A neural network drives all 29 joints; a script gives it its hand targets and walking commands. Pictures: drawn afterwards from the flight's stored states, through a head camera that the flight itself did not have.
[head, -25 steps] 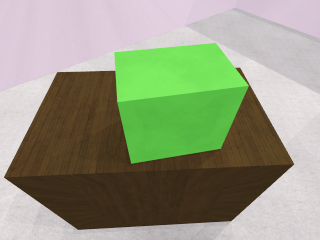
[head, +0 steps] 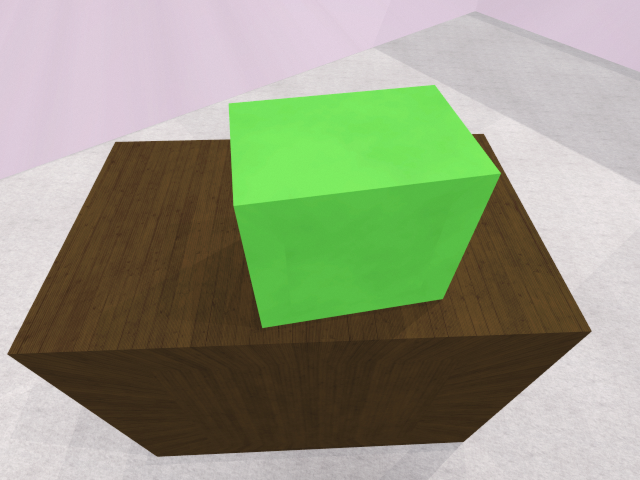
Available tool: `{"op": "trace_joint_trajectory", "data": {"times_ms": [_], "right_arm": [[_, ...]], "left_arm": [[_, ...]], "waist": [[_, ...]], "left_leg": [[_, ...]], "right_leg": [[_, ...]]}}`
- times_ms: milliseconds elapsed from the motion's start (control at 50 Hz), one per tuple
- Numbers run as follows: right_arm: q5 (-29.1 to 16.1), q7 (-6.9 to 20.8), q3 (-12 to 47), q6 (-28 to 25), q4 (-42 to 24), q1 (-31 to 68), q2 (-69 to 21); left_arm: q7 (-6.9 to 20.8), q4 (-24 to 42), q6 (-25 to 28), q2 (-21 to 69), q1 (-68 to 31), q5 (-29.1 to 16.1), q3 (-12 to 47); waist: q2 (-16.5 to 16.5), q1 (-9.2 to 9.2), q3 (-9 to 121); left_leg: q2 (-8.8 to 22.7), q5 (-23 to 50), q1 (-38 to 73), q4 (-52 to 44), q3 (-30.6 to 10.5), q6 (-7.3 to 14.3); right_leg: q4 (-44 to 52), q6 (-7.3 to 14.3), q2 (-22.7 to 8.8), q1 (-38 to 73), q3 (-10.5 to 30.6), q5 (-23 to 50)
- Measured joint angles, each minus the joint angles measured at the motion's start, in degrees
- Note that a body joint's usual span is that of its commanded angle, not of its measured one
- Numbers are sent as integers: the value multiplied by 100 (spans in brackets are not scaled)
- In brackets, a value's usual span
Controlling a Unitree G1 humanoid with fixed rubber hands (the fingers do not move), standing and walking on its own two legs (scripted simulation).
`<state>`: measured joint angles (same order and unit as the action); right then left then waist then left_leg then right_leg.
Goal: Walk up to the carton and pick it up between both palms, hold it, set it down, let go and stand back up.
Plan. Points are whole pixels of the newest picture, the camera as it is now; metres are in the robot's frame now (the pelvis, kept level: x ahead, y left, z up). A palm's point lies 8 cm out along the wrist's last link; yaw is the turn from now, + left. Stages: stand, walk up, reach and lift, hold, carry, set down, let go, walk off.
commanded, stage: stand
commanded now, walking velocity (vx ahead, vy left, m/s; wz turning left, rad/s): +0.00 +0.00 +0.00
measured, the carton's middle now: (345, 210) +0.47 -0.02 +0.06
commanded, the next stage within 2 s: none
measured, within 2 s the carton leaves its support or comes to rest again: neither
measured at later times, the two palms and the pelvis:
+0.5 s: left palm out of the picture +0.00 +0.23 -0.14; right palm out of the picture +0.00 -0.25 -0.13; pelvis +0.01 +0.00 +0.00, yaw +0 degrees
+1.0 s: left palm out of the picture +0.00 +0.23 -0.14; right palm out of the picture +0.00 -0.25 -0.13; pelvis +0.01 -0.01 +0.00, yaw +1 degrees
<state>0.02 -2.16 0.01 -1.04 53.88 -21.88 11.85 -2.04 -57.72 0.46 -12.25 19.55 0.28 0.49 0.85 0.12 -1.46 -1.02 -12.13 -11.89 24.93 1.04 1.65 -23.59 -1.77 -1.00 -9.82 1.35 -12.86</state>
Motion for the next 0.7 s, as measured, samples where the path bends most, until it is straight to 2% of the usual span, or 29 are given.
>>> {"op": "trace_joint_trajectory", "data": {"times_ms": [700], "right_arm": [[-3, -29, 26, 6, 241, 120, -67]], "left_arm": [[-27, -103, -4, 58, -51, -16, -2]], "waist": [[-1, -5, -32]], "left_leg": [[23, -20, 71, -55, -73, -53]], "right_leg": [[58, 41, 10, 96, -79, -41]]}}
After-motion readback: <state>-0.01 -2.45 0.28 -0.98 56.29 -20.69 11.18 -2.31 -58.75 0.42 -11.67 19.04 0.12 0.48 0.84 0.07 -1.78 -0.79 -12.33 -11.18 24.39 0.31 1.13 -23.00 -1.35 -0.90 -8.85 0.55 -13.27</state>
